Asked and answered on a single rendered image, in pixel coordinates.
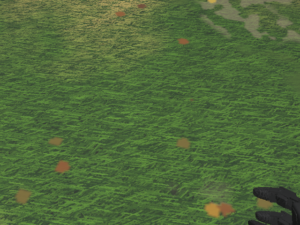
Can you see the right robot hand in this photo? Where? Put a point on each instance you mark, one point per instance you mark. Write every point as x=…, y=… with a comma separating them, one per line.
x=283, y=197

